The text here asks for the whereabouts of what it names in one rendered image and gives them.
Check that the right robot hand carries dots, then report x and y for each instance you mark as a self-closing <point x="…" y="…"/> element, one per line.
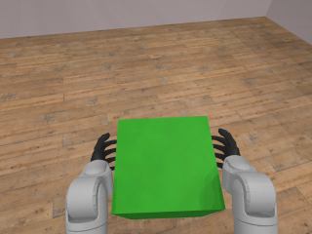
<point x="230" y="146"/>

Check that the carton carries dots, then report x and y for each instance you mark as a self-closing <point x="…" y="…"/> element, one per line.
<point x="165" y="168"/>

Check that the right robot forearm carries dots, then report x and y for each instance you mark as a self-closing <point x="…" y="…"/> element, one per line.
<point x="254" y="198"/>

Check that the left robot forearm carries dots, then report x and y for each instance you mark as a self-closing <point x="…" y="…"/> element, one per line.
<point x="86" y="200"/>

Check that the left robot hand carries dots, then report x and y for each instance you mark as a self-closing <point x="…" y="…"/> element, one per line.
<point x="99" y="152"/>

